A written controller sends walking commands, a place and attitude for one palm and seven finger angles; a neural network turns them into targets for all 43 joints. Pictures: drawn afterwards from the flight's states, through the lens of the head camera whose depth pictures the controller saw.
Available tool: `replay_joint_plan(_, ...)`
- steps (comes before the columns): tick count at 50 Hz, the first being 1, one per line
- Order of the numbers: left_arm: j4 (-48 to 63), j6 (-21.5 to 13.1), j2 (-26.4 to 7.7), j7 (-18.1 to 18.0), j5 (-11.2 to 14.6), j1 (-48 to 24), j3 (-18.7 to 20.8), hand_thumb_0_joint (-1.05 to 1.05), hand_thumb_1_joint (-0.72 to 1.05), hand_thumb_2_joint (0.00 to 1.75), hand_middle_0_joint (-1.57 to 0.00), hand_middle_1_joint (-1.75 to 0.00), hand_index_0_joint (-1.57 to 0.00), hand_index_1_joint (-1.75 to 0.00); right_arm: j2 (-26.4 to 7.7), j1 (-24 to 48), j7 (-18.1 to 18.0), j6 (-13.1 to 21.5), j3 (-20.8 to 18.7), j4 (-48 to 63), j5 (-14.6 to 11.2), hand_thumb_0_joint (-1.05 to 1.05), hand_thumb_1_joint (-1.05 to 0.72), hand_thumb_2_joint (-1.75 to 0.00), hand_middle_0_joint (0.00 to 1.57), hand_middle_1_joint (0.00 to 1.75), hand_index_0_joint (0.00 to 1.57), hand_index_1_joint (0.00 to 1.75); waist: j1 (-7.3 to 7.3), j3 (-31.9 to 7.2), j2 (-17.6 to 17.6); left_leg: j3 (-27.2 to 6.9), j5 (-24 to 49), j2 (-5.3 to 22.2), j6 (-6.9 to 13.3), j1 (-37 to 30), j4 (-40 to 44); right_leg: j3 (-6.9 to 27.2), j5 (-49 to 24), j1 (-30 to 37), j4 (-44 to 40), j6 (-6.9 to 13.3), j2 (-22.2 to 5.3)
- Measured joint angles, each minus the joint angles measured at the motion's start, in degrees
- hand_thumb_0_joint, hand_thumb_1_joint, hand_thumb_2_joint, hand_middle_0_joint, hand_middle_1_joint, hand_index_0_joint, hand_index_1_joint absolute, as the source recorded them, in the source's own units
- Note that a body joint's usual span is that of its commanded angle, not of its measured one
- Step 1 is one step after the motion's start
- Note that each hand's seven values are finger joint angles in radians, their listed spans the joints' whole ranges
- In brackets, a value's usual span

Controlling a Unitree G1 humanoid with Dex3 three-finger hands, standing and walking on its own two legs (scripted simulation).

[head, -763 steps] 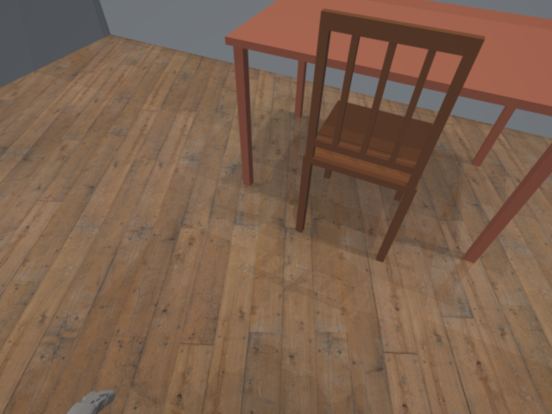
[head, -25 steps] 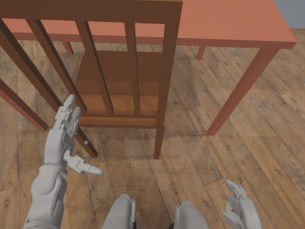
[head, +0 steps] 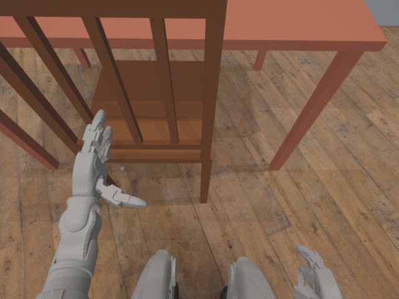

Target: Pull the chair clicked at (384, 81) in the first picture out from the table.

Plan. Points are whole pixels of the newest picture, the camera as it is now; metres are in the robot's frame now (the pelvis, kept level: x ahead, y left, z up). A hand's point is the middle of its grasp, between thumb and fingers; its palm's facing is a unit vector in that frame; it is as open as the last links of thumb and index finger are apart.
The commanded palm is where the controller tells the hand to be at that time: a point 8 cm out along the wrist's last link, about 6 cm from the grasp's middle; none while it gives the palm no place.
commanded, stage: aim the fingers beside a spindle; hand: left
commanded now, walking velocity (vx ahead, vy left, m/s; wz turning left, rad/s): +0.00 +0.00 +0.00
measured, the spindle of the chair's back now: (121, 97) +0.50 +0.19 +0.06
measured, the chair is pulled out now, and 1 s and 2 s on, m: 0.00 0.00 0.00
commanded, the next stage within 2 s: none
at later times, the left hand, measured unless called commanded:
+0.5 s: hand (124, 173) +0.35 +0.17 +0.02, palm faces +0.04 -1.00 -0.04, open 16.9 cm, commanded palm +0.33 +0.22 +0.02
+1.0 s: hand (126, 168) +0.35 +0.16 +0.04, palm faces +0.03 -1.00 -0.04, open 16.9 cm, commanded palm +0.33 +0.21 +0.02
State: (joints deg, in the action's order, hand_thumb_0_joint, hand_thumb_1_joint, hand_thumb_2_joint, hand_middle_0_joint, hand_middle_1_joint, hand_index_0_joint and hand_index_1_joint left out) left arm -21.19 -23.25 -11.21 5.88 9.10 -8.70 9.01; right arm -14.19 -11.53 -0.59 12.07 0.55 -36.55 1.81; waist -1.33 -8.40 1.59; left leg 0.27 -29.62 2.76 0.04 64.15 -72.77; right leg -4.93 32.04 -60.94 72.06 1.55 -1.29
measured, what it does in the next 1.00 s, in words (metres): stands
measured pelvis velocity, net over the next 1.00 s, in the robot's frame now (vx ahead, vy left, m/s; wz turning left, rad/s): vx -0.01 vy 0.01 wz -0.01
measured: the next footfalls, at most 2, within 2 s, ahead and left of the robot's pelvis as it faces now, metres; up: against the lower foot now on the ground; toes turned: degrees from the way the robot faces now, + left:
none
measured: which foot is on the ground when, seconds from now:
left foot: down 0.00-1.00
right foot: down 0.00-1.00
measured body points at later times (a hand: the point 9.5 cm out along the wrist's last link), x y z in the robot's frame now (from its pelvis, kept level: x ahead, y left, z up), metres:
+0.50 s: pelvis -0.01 +0.00 -0.01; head +0.09 +0.00 +0.43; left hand +0.34 +0.22 +0.02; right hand +0.14 -0.25 -0.12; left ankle +0.04 +0.12 -0.62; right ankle +0.02 -0.11 -0.62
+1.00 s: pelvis -0.01 +0.01 +0.00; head +0.10 +0.01 +0.43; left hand +0.34 +0.21 +0.04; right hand +0.14 -0.24 -0.12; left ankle +0.04 +0.12 -0.62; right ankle +0.02 -0.11 -0.62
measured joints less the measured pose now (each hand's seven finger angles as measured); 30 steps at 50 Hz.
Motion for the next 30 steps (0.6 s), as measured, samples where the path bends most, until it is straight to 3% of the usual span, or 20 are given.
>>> replay_joint_plan(10, -8.0, -2.2, 0.3, 0.3, -1.0, -4.7, -0.3, -0.01, -0.50, 0.30, -0.06, -0.08, -0.06, -0.08, -0.7, 0.2, -0.2, -0.9, 0.0, -0.9, -0.3, 0.01, -0.90, -0.90, 0.20, 0.30, 0.20, 0.30, -0.54, -0.1, -0.4, -0.2, 0.1, 0.0, -0.2, 1.8, -1.4, -0.1, 0.2, -2.0, 1.8, 0.3, -0.1)
replay_joint_plan(17, -5.0, -4.1, 0.0, -0.7, -0.9, -4.3, 1.4, -0.01, -0.50, 0.30, -0.06, -0.08, -0.06, -0.08, -0.5, 0.3, 0.2, -1.6, -0.6, -0.5, 0.0, 0.01, -0.90, -0.90, 0.20, 0.29, 0.20, 0.30, -0.64, 0.1, -0.3, 0.2, 0.2, 0.3, -0.3, 2.2, -1.7, 0.4, 0.0, -2.7, 2.3, 0.4, 0.2)
replay_joint_plan(25, -10.4, -2.4, -0.8, 1.9, 0.6, -4.9, 1.3, -0.01, -0.50, 0.30, -0.06, -0.08, -0.06, -0.08, -0.6, -0.3, -0.2, -2.3, 0.3, -0.5, -1.0, 0.01, -0.90, -0.90, 0.20, 0.30, 0.20, 0.30, -0.17, -0.5, -0.2, 0.1, 0.6, -0.1, -0.2, 1.6, -1.0, 0.2, -0.2, -2.0, 1.7, 0.3, -0.1)
replay_joint_plan(30, -9.1, -4.1, -0.1, 1.4, 0.2, -5.2, 1.1, -0.01, -0.50, 0.30, -0.06, -0.08, -0.06, -0.08, -0.7, 0.3, -0.6, -1.3, 0.0, -0.6, -0.5, 0.01, -0.90, -0.90, 0.20, 0.30, 0.20, 0.30, -0.39, 0.2, -0.5, -0.3, 0.4, 0.0, 0.0, 2.8, -2.1, -0.1, -0.2, -2.8, 2.2, 0.2, 0.0)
